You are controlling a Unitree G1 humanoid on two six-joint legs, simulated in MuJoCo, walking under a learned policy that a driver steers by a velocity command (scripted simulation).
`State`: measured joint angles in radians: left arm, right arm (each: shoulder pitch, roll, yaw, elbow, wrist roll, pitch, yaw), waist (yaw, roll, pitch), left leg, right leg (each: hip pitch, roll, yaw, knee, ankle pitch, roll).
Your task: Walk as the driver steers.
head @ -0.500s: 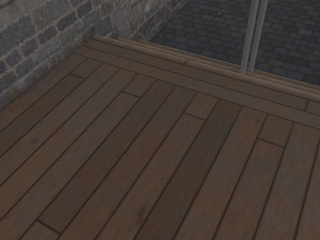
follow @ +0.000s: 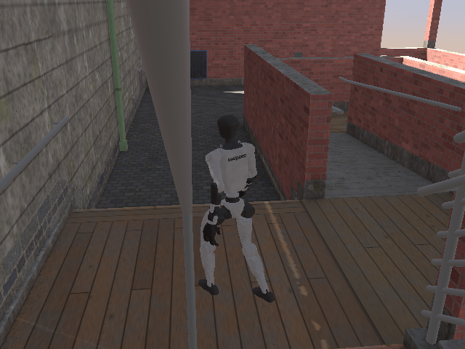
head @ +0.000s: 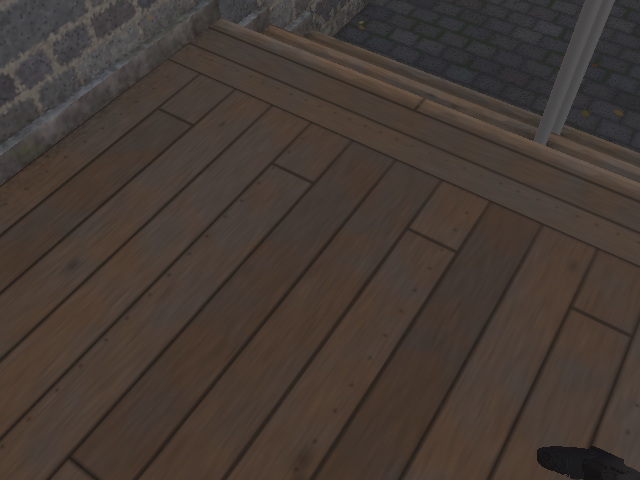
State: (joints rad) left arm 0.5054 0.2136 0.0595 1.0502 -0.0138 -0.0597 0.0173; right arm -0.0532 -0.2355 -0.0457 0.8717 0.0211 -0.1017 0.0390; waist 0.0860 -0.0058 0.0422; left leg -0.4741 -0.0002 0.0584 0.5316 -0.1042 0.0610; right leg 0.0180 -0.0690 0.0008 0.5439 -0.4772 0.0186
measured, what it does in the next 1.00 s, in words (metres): walks ahead, turning right: right foot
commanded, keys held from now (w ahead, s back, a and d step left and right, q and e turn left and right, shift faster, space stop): w+e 0.66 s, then w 0.06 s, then w+q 0.28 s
